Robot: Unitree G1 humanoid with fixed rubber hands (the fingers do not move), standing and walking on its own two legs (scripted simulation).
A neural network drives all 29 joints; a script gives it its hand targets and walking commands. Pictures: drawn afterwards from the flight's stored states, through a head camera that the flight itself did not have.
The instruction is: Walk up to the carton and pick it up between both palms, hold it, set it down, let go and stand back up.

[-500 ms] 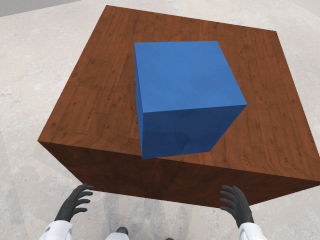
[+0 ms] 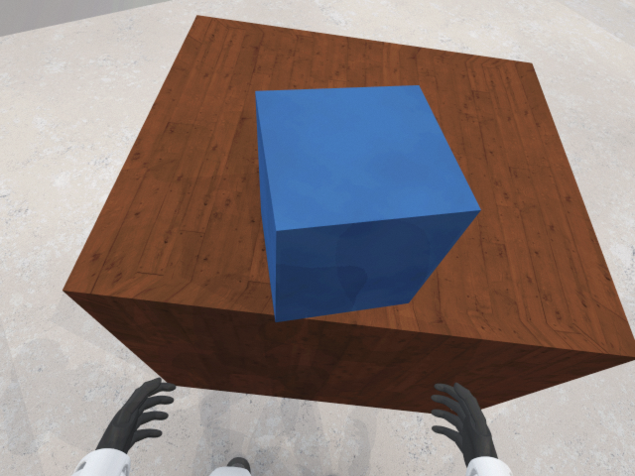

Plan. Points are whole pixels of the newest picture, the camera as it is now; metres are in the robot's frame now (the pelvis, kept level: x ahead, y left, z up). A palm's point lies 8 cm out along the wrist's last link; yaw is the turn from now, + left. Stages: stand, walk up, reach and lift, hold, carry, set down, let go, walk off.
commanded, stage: let go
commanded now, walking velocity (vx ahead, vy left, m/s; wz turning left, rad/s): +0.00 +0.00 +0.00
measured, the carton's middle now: (342, 211) +0.43 +0.02 +0.04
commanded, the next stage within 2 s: stand in 0.42 s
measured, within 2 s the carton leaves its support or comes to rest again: neither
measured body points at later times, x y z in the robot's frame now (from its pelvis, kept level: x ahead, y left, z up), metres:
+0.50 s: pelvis +0.00 -0.01 +0.00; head +0.06 +0.03 +0.44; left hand +0.14 +0.24 -0.10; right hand +0.18 -0.21 -0.11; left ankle +0.01 +0.15 -0.74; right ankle -0.01 -0.11 -0.74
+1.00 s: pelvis -0.01 +0.00 -0.01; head -0.04 +0.02 +0.44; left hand +0.04 +0.29 -0.14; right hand +0.14 -0.27 -0.11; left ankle +0.01 +0.15 -0.74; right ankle -0.01 -0.11 -0.74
